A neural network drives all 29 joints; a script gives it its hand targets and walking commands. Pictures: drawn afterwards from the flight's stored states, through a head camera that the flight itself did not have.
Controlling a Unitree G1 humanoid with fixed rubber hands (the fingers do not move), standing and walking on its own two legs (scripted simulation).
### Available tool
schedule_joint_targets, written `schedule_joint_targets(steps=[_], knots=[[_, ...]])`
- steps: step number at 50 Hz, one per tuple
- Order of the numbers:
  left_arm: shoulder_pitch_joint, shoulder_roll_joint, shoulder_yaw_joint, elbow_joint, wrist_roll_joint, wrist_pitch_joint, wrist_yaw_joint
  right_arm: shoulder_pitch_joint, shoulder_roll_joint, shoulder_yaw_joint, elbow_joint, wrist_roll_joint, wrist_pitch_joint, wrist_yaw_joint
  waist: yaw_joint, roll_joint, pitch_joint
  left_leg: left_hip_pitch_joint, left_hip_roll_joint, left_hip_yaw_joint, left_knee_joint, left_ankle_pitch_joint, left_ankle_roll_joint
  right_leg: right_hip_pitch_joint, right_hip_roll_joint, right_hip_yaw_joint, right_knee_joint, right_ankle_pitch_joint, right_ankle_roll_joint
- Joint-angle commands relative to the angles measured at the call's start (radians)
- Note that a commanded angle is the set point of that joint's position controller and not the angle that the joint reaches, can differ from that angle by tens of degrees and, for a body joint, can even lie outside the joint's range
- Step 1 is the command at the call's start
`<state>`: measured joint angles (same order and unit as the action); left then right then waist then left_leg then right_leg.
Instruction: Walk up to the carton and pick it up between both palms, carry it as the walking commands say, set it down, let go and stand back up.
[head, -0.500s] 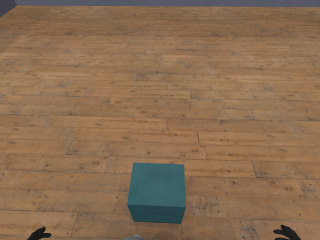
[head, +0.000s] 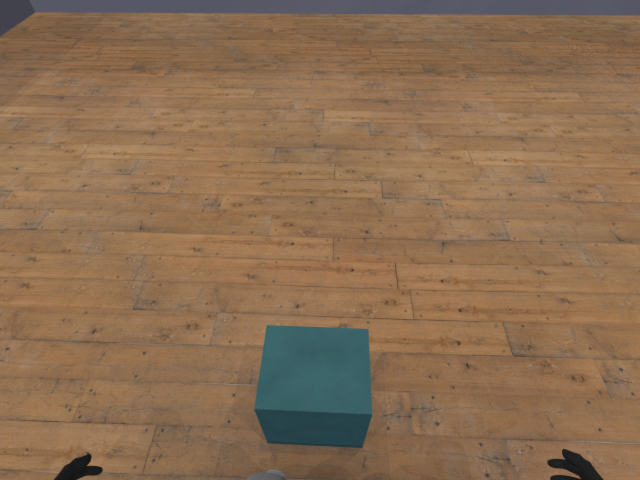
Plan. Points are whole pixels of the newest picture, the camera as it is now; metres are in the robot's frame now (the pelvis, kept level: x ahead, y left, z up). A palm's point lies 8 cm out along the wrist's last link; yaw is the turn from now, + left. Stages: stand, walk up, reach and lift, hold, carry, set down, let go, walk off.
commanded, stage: walk up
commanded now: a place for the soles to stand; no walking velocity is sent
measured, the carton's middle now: (316, 388) +0.46 +0.05 -0.59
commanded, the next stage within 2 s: reach and lift in 1.88 s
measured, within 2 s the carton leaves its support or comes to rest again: neither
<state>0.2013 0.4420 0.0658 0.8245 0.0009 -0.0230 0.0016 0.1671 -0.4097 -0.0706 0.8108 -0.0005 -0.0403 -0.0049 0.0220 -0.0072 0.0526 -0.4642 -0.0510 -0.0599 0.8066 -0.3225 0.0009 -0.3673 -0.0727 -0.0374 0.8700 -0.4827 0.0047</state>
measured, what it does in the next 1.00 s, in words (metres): stands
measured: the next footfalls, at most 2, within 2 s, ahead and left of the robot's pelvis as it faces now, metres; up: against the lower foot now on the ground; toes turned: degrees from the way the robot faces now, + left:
none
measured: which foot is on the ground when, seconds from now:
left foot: down 0.00-1.00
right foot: down 0.00-1.00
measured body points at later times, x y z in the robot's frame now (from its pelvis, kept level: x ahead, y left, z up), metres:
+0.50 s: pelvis +0.00 +0.00 +0.00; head +0.02 -0.01 +0.45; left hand +0.10 +0.34 -0.09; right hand +0.14 -0.32 -0.09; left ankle +0.07 +0.13 -0.70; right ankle -0.01 -0.13 -0.70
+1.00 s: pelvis +0.00 +0.00 +0.00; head +0.02 +0.00 +0.45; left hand +0.10 +0.35 -0.08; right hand +0.14 -0.32 -0.10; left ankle +0.04 +0.14 -0.69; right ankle -0.01 -0.13 -0.70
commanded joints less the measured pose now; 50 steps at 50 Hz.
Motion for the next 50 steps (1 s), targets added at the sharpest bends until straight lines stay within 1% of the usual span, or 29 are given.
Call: schedule_joint_targets(steps=[1, 3, 4, 5, 9, 10, 12, 13, 16, 18, 20, 21, 24, 26, 28, 30, 31, 32, 33, 34, 37, 40, 43, 44, 45, 46, 47, 48, 50], knots=[[-0.014, 0.164, 0.044, -0.029, 0.023, -0.019, 0.006, -0.098, -0.175, -0.007, -0.063, -0.020, -0.009, -0.004, 0.038, 0.043, -0.034, -0.072, 0.100, -0.230, -0.193, 0.037, 0.098, 0.091, -0.048, 0.151, -0.355, -0.068, -0.089], [-0.013, 0.221, 0.062, -0.044, 0.030, -0.027, 0.004, -0.065, -0.164, -0.012, -0.044, -0.008, -0.006, -0.005, 0.010, -0.122, -0.057, -0.044, 0.003, -0.055, 0.004, 0.075, 0.035, 0.080, -0.189, 0.302, -0.472, 0.050, -0.172], [-0.051, 0.237, 0.062, -0.049, 0.027, -0.024, 0.006, -0.031, -0.178, -0.018, -0.042, -0.005, -0.009, -0.007, -0.004, -0.084, -0.052, -0.005, 0.015, -0.026, -0.015, 0.066, 0.031, 0.070, -0.209, 0.285, -0.420, 0.150, -0.189], [-0.087, 0.216, 0.060, -0.063, 0.028, -0.021, 0.001, -0.005, -0.173, -0.009, -0.036, -0.014, -0.010, -0.006, -0.020, -0.065, -0.061, 0.036, 0.031, -0.022, -0.057, 0.083, 0.046, 0.062, -0.190, 0.228, -0.382, 0.162, -0.161], [-0.108, 0.182, 0.051, -0.075, 0.016, -0.006, 0.001, 0.000, -0.196, -0.025, -0.037, -0.017, -0.018, -0.004, -0.009, 0.034, -0.112, 0.101, 0.087, -0.160, -0.148, 0.289, 0.090, 0.048, -0.048, 0.068, -0.192, 0.138, -0.073], [-0.067, 0.152, 0.044, -0.072, 0.007, -0.005, 0.000, -0.027, -0.215, -0.022, -0.036, -0.018, -0.018, -0.006, 0.009, 0.118, -0.105, 0.096, 0.130, -0.273, -0.203, 0.237, 0.133, 0.034, -0.009, 0.057, -0.161, 0.091, -0.054], [-0.035, 0.157, 0.052, -0.054, 0.010, -0.002, 0.007, -0.043, -0.216, -0.019, -0.042, -0.023, -0.014, -0.008, 0.021, 0.142, -0.084, 0.047, 0.165, -0.365, -0.259, 0.130, 0.173, 0.054, 0.025, 0.074, -0.142, 0.013, -0.051], [-0.022, 0.135, 0.046, -0.043, 0.012, -0.007, 0.008, -0.079, -0.199, -0.014, -0.051, -0.021, -0.015, -0.011, 0.028, 0.101, -0.086, 0.001, 0.162, -0.342, -0.249, 0.105, 0.152, 0.095, 0.004, 0.097, -0.223, 0.006, -0.071], [-0.023, 0.207, 0.065, -0.042, 0.031, -0.028, 0.006, -0.058, -0.163, -0.001, -0.036, -0.009, -0.008, -0.005, 0.013, -0.039, -0.077, -0.044, 0.027, -0.091, -0.033, 0.080, 0.047, 0.104, -0.157, 0.277, -0.442, 0.003, -0.146], [-0.068, 0.222, 0.057, -0.044, 0.024, -0.027, 0.005, -0.018, -0.171, -0.013, -0.030, -0.012, -0.006, -0.004, -0.007, -0.060, -0.032, -0.008, 0.023, -0.010, -0.010, 0.060, 0.036, 0.085, -0.225, 0.268, -0.412, 0.147, -0.193], [-0.117, 0.207, 0.050, -0.059, 0.020, -0.021, 0.001, 0.024, -0.181, -0.019, -0.019, -0.008, -0.010, -0.002, -0.033, -0.048, -0.078, 0.107, 0.051, -0.060, -0.100, 0.188, 0.055, 0.024, -0.142, 0.161, -0.290, 0.183, -0.131], [-0.097, 0.184, 0.043, -0.069, 0.022, -0.018, 0.001, -0.006, -0.188, -0.016, -0.032, -0.020, -0.018, -0.002, -0.024, 0.016, -0.106, 0.131, 0.078, -0.118, -0.120, 0.284, 0.075, 0.028, -0.082, 0.109, -0.233, 0.215, -0.093], [-0.069, 0.154, 0.042, -0.059, 0.005, -0.002, 0.004, -0.023, -0.245, -0.027, -0.050, -0.022, -0.016, -0.006, 0.001, 0.154, -0.093, 0.067, 0.160, -0.378, -0.266, 0.123, 0.169, 0.014, 0.025, 0.052, -0.104, 0.021, -0.042], [-0.031, 0.135, 0.039, -0.040, 0.011, -0.003, 0.000, -0.049, -0.238, -0.014, -0.035, -0.027, -0.013, -0.009, 0.018, 0.132, -0.079, 0.015, 0.184, -0.418, -0.317, 0.027, 0.185, 0.050, 0.051, 0.065, -0.143, -0.038, -0.046], [-0.022, 0.157, 0.047, -0.026, 0.023, -0.013, 0.002, -0.084, -0.195, -0.003, -0.052, -0.020, -0.008, -0.008, 0.031, 0.100, -0.056, -0.067, 0.122, -0.311, -0.278, -0.008, 0.115, 0.128, -0.006, 0.113, -0.270, 0.004, -0.072], [-0.009, 0.207, 0.052, -0.019, 0.038, -0.028, 0.005, -0.069, -0.153, -0.001, -0.044, -0.015, -0.003, -0.007, 0.009, -0.036, -0.033, -0.060, 0.038, -0.106, -0.063, 0.105, 0.052, 0.088, -0.142, 0.264, -0.425, 0.039, -0.126], [-0.032, 0.221, 0.056, -0.030, 0.034, -0.032, 0.007, -0.071, -0.143, -0.011, -0.050, -0.012, -0.002, -0.007, 0.000, -0.098, -0.014, -0.082, 0.014, -0.053, -0.004, 0.024, 0.039, 0.078, -0.206, 0.323, -0.463, 0.084, -0.167], [-0.044, 0.229, 0.062, -0.031, 0.029, -0.032, 0.005, -0.041, -0.163, -0.014, -0.052, -0.008, 0.000, -0.010, -0.003, -0.125, -0.034, -0.034, 0.003, -0.023, 0.014, -0.062, 0.036, 0.050, -0.244, 0.340, -0.468, 0.139, -0.199], [-0.098, 0.230, 0.049, -0.040, 0.023, -0.030, 0.003, -0.009, -0.174, -0.019, -0.044, -0.018, -0.001, -0.006, -0.044, -0.108, -0.018, 0.022, 0.037, 0.009, -0.017, -0.049, 0.036, 0.025, -0.232, 0.280, -0.414, 0.188, -0.192], [-0.087, 0.212, 0.051, -0.051, 0.024, -0.029, 0.004, -0.004, -0.185, -0.023, -0.025, -0.019, -0.006, -0.003, -0.022, -0.022, -0.038, 0.048, 0.044, -0.033, -0.063, 0.113, 0.047, 0.048, -0.192, 0.225, -0.361, 0.193, -0.164], [-0.077, 0.184, 0.043, -0.057, 0.015, -0.018, 0.003, -0.011, -0.202, -0.024, -0.037, -0.015, -0.024, 0.001, -0.010, 0.058, -0.129, 0.131, 0.099, -0.192, -0.154, 0.293, 0.106, 0.056, -0.053, 0.080, -0.211, 0.179, -0.067], [-0.060, 0.163, 0.051, -0.056, 0.009, -0.011, 0.002, -0.046, -0.211, -0.021, -0.039, -0.015, -0.014, -0.007, 0.009, 0.099, -0.090, 0.036, 0.126, -0.288, -0.208, 0.136, 0.133, 0.063, -0.013, 0.090, -0.228, 0.022, -0.057], [-0.058, 0.177, 0.045, -0.041, 0.026, -0.018, 0.003, -0.071, -0.182, -0.005, -0.047, -0.023, -0.007, -0.005, 0.020, 0.024, -0.026, -0.056, 0.075, -0.185, -0.158, 0.107, 0.081, 0.084, -0.074, 0.160, -0.352, -0.024, -0.100], [0.067, 0.260, 0.072, -0.005, 0.027, -0.043, 0.028, -0.094, -0.187, -0.026, -0.081, -0.042, 0.017, 0.017, 0.037, 0.055, -0.027, -0.125, 0.030, -0.137, -0.045, 0.061, 0.057, 0.145, -0.134, 0.277, -0.412, -0.050, -0.141], [0.103, 0.299, 0.082, 0.020, 0.033, -0.053, 0.039, -0.078, -0.165, -0.025, -0.088, -0.032, 0.027, 0.018, 0.044, -0.062, -0.002, -0.234, -0.016, -0.068, 0.096, -0.045, 0.040, 0.182, -0.268, 0.415, -0.483, -0.049, -0.215], [0.083, 0.322, 0.094, -0.006, 0.034, -0.059, 0.040, -0.057, -0.187, -0.034, -0.095, -0.038, 0.033, 0.021, 0.033, -0.104, -0.014, -0.240, 0.044, -0.039, 0.179, -0.194, 0.019, 0.173, -0.360, 0.477, -0.502, 0.014, -0.257], [0.044, 0.318, 0.099, -0.009, 0.037, -0.065, 0.043, -0.056, -0.205, -0.035, -0.093, -0.039, 0.034, 0.025, 0.030, -0.111, 0.001, -0.252, 0.055, -0.057, 0.222, -0.219, 0.026, 0.154, -0.401, 0.482, -0.476, 0.141, -0.298], [0.030, 0.309, 0.089, -0.026, 0.036, -0.066, 0.047, -0.041, -0.200, -0.043, -0.084, -0.036, 0.031, 0.030, -0.002, -0.025, 0.007, -0.209, 0.070, -0.046, 0.210, -0.229, 0.019, 0.171, -0.367, 0.423, -0.399, 0.374, -0.296], [0.010, 0.291, 0.084, -0.016, 0.031, -0.060, 0.044, -0.011, -0.161, -0.030, -0.106, -0.034, 0.016, 0.038, -0.026, -0.094, -0.026, -0.083, 0.081, 0.024, -0.012, -0.128, 0.042, 0.153, -0.268, 0.218, -0.275, 0.580, -0.211]])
